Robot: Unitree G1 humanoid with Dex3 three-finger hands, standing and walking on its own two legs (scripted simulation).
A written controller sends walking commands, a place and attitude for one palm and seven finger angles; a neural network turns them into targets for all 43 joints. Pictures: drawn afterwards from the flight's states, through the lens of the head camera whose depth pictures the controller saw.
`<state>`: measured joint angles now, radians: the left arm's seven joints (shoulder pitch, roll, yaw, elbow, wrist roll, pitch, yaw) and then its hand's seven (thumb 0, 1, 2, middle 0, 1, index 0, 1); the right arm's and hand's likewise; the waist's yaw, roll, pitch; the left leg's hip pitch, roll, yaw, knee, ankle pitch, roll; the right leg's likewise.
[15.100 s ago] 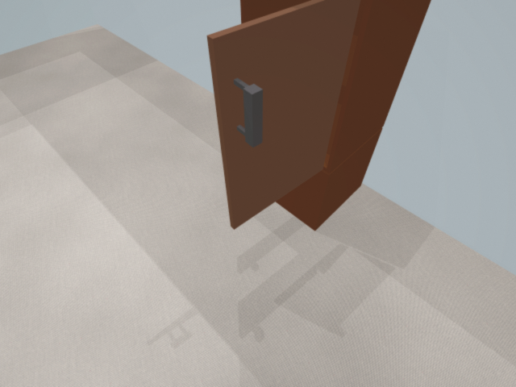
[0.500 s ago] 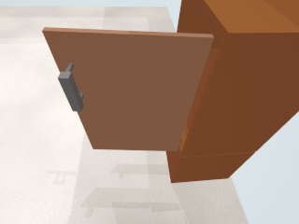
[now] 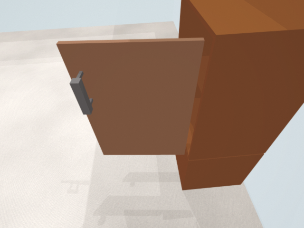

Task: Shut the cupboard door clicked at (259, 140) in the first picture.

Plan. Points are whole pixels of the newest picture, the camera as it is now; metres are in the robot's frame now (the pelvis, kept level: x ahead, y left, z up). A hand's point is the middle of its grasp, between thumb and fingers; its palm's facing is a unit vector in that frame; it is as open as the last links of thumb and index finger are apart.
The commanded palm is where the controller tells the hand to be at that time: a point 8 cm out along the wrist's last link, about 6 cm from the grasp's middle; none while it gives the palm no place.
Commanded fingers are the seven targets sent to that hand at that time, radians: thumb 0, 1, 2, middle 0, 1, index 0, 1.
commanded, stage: come to a stop and stand still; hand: left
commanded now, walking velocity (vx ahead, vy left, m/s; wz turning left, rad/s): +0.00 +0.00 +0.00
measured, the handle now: (84, 92) +0.49 +0.26 +0.09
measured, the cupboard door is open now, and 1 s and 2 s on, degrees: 84 84 84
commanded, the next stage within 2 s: look again from close up in 0.70 s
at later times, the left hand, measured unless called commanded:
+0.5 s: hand out of the picture +0.00 +0.14 -0.17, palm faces -0.02 -0.98 -0.18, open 7.3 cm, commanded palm none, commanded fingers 0.00 0.90 0.90 -0.20 -0.30 -0.20 -0.30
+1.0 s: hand out of the picture +0.03 +0.14 -0.17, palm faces +0.00 -0.98 -0.19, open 7.3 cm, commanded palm none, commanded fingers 0.00 0.90 0.90 -0.20 -0.30 -0.20 -0.30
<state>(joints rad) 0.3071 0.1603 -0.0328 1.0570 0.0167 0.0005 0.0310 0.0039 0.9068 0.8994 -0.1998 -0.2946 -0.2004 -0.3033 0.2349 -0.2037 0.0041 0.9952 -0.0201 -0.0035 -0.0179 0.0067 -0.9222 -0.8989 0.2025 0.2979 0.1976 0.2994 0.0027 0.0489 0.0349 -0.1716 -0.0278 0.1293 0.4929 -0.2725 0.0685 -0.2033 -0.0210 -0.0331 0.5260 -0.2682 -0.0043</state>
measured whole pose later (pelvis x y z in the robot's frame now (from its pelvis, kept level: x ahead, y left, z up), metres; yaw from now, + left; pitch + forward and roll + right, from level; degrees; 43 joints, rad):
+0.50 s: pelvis +0.00 -0.03 +0.01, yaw +0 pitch -1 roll +1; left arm 0.29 0.15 -0.03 1.11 0.01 -0.02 0.03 0.01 0.91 0.90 -0.20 -0.29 -0.20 -0.30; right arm 0.35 -0.15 0.02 1.15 -0.02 -0.01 -0.02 0.01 -0.91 -0.90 0.20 0.30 0.20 0.30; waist -0.01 0.00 0.04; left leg -0.18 0.00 0.12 0.42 -0.22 0.03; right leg -0.22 0.01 -0.04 0.45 -0.22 -0.04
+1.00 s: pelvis +0.03 -0.03 +0.01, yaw +0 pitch -1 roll +1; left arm 0.27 0.16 -0.02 1.11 0.01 -0.02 0.03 0.01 0.91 0.90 -0.20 -0.29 -0.20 -0.30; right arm 0.23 -0.17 0.01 1.14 -0.02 -0.03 -0.03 0.01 -0.92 -0.90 0.20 0.30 0.20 0.30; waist 0.01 -0.01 0.04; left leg -0.13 0.01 0.12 0.39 -0.25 0.02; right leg -0.16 0.02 -0.04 0.43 -0.25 -0.04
